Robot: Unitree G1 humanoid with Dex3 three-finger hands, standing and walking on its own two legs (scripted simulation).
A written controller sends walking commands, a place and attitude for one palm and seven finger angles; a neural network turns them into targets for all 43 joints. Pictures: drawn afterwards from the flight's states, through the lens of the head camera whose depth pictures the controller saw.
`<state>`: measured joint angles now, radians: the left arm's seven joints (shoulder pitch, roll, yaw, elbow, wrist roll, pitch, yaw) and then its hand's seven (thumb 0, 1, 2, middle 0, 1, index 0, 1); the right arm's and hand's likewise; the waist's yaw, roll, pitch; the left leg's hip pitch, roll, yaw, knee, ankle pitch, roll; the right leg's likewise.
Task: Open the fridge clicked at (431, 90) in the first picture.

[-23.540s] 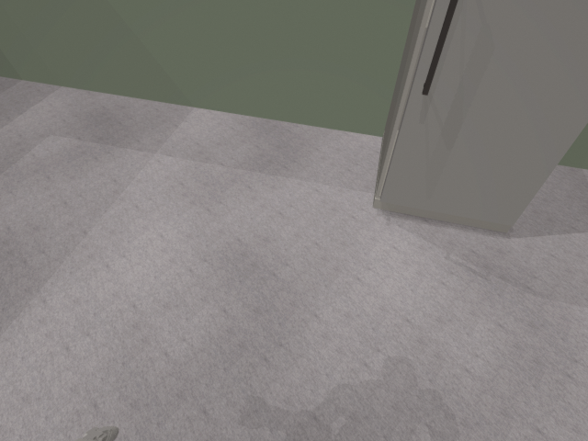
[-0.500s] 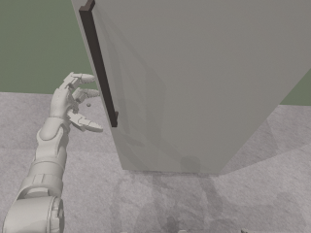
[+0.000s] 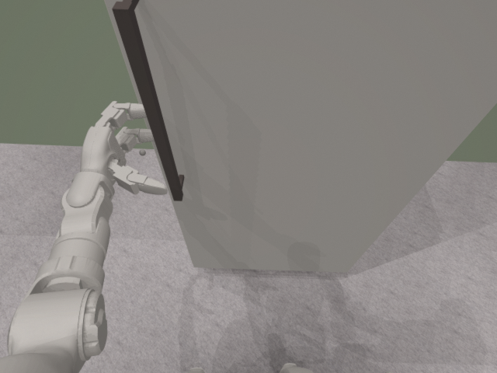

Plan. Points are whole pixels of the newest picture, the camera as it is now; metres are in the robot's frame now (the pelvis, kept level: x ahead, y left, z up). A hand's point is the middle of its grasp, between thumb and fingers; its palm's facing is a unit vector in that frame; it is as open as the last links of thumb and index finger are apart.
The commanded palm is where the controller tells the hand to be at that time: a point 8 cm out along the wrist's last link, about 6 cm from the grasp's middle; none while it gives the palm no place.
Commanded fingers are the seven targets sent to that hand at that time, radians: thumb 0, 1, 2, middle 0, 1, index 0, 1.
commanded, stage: feel for the door with the fingertips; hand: left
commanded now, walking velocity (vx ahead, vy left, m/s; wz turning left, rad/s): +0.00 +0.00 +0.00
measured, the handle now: (161, 124) +0.49 +0.14 +0.12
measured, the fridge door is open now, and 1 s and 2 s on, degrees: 0 0 0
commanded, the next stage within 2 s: slide the fingers in behind the handle in 0.04 s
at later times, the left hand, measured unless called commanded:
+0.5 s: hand (147, 154) +0.44 +0.16 +0.09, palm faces -0.06 -1.00 -0.01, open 13.9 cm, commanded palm +0.41 +0.21 +0.09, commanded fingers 0.00 -0.50 0.30 -0.30 -1.20 -0.30 -1.20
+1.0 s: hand (163, 155) +0.44 +0.14 +0.09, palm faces -0.06 -1.00 -0.01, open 14.0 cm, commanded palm +0.41 +0.19 +0.09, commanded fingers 0.00 -0.50 0.30 -0.30 -1.20 -0.30 -1.20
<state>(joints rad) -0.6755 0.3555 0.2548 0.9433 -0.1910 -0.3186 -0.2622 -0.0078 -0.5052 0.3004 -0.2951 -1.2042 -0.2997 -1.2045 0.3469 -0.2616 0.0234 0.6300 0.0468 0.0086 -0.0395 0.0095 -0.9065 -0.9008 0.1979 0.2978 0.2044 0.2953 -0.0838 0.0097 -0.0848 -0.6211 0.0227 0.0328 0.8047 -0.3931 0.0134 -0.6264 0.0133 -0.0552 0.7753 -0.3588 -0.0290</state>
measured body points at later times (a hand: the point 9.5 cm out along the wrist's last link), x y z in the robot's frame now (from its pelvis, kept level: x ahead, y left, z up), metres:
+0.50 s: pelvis +0.00 +0.00 +0.00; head +0.06 +0.00 +0.44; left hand +0.44 +0.22 +0.10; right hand +0.06 -0.26 -0.12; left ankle +0.00 +0.11 -0.71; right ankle +0.01 -0.10 -0.71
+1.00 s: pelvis +0.00 +0.00 +0.00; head +0.07 +0.00 +0.45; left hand +0.44 +0.19 +0.09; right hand +0.08 -0.26 -0.12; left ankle +0.00 +0.11 -0.71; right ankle +0.01 -0.10 -0.71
